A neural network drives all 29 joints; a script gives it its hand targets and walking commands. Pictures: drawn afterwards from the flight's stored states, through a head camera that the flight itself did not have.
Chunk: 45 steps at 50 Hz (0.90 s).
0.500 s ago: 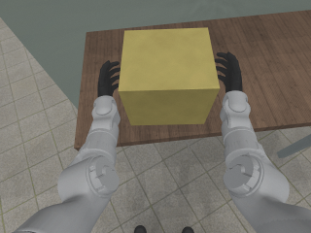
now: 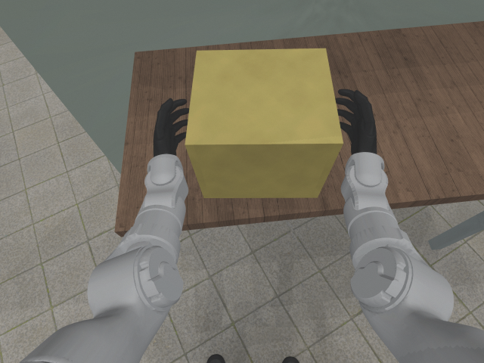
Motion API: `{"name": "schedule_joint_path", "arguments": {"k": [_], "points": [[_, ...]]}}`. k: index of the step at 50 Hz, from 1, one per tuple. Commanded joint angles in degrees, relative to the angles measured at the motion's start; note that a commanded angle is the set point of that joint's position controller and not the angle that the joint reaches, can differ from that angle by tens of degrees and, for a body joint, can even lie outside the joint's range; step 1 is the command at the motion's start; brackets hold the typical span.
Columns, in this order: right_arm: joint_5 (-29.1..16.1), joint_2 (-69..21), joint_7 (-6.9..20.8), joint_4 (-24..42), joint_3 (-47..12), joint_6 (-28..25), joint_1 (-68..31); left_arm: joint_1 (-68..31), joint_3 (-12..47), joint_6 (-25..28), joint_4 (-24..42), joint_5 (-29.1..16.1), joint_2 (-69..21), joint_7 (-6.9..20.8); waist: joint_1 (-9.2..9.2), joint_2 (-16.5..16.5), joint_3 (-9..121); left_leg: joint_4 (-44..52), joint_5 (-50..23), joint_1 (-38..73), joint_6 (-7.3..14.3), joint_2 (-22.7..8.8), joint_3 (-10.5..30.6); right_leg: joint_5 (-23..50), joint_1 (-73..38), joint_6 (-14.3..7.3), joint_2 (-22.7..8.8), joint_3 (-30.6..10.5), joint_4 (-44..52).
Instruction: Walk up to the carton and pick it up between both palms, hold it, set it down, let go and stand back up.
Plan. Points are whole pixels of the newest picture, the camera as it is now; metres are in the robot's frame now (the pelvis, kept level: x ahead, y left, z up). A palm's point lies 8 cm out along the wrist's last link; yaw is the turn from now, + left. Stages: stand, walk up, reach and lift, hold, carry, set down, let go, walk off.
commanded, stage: reach and lift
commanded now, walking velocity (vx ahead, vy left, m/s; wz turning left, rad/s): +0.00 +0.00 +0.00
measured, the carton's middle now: (260, 128) +0.53 +0.00 -0.01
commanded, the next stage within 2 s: none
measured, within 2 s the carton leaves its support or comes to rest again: leaves its support in 1.20 s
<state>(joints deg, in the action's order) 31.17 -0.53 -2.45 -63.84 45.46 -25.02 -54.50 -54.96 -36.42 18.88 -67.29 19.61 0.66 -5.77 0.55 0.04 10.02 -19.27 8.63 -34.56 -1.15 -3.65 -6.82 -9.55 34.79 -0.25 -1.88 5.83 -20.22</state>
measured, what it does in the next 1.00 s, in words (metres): stands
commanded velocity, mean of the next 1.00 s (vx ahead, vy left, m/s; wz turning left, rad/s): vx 0.00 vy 0.00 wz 0.00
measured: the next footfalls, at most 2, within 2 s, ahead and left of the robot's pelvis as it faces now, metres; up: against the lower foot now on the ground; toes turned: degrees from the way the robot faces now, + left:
none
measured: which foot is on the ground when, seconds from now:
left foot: down 0.00-1.00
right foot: down 0.00-1.00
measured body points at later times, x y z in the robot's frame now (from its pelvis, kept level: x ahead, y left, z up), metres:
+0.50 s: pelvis -0.02 +0.00 +0.00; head +0.10 +0.02 +0.43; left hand +0.44 +0.17 +0.04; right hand +0.44 -0.16 +0.05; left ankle -0.03 +0.13 -0.74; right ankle -0.03 -0.11 -0.74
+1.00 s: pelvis -0.03 +0.00 +0.00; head +0.05 +0.00 +0.44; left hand +0.41 +0.17 +0.05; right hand +0.42 -0.16 +0.06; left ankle -0.03 +0.13 -0.74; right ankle -0.03 -0.11 -0.74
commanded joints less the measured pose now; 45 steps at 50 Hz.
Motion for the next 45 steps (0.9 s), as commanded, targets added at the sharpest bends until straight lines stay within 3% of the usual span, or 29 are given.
{"name": "schedule_joint_path", "arguments": {"k": [1,6,8,13,17,22,24,25,31,34,36,42,45], "points": [[7.57,-27.8,9.96,-10.25,-17.07,-3.99,-24.8,-30.17,14.18,3.26,-3.33,4.65,-24.98,8.19,0.69,-1.91,38.31,-3.66,-31.87,10.91,1.02,0.3,-0.9,45.85,-27.96,2.49,0.37,1.21,-7.29],[8.29,-25.92,9.59,-14.16,-16.34,-7.12,-25.55,-30.52,17.12,4.63,-3.77,3.66,-26.75,8.28,-1.28,-1.8,40.32,-3.0,-30.29,11.23,0.51,0.38,-0.54,47.24,-27.72,2.96,0.47,1.76,-7.33],[8.12,-25.17,9.71,-15.1,-16.96,-8.29,-26.28,-30.72,16.66,5.33,-5.4,4.06,-25.52,8.36,-0.25,-1.8,40.4,-2.57,-28.75,10.58,0.83,0.68,-0.79,45.99,-27.66,2.95,0.55,1.67,-6.95],[6.75,-23.72,9.62,-16.1,-17.76,-9.07,-27.8,-29.85,17.97,5.28,-7.5,3.59,-24.96,8.67,-0.24,-2.2,39.37,0.15,-21.08,2.37,1.16,1.33,-0.97,48.97,-35.02,3.0,-0.27,0.57,-8.25],[5.35,-21.55,9.88,-16.02,-17.17,-9.83,-30.34,-32.41,19.8,5.51,-7.67,1.3,-24.71,8.57,-0.01,-0.29,40.55,-0.43,-20.41,6.62,0.69,1.31,-1.03,42.11,-29.22,2.28,0.6,1.37,-6.29],[4.51,-20.7,9.7,-16.72,-18.33,-9.22,-31.29,-32.86,19.72,5.31,-10.07,-0.25,-22.61,9.03,0.69,-1.11,40.27,0.16,-15.59,3.7,1.33,1.9,-1.03,39.91,-29.92,2.16,0.71,0.59,-6.32],[3.84,-20.24,9.86,-18.22,-18.21,-8.8,-31.19,-33.41,20.61,5.26,-10.91,-1.25,-22.65,8.85,0.47,0.55,39.31,-0.85,-16.09,4.93,0.76,1.77,-1.12,38.25,-28.05,1.81,1.01,0.93,-5.9],[3.68,-19.3,9.78,-19.04,-18.15,-8.55,-31.1,-33.34,21.39,4.93,-11.24,-1.63,-22.9,8.92,-0.68,0.34,39.01,-1.02,-16.91,6.88,0.59,1.48,-0.92,37.76,-26.4,1.76,1.38,1.23,-5.49],[0.04,-18.57,10.1,-20.08,-22.18,-8.04,-31.95,-32.9,23.39,4.93,-12.61,-5.14,-22.92,8.46,0.71,-0.41,41.27,-2.77,-20.53,8.57,0.35,1.07,-0.03,36.3,-23.53,1.37,2.71,1.05,-5.95],[-1.97,-16.92,10.55,-20.89,-24.14,-8.05,-32.37,-32.2,26.09,4.21,-12.11,-6.96,-24.42,7.68,0.86,1.74,42.91,-5.17,-25.93,13.78,-0.61,0.64,1.03,35.15,-19.25,0.88,3.66,1.51,-5.75],[-3.69,-18.29,10.41,-21.42,-26.38,-7.51,-31.83,-32.52,26.29,4.2,-12.11,-7.99,-23.09,8.08,1.53,0.07,41.95,-5.27,-24.5,11.88,-0.21,1.07,0.92,36.72,-21.05,1.06,3.63,0.85,-5.86],[-8.55,-18.15,9.87,-18.95,-31.81,-6.87,-32.75,-32.3,30.54,4.25,-8.96,-11.85,-24.4,7.92,1.17,0.32,44.01,-6.23,-26.69,11.62,-0.8,1.42,2.18,41.91,-23.87,1.3,4.14,0.0,-7.53],[-11.16,-19.92,9.19,-16.73,-34.46,-6.56,-32.4,-32.97,32.95,4.63,-5.92,-13.54,-25.75,8.03,0.0,0.49,44.68,-7.3,-28.02,13.36,-1.41,1.76,2.9,44.66,-25.43,1.55,4.45,-0.42,-7.5]]}}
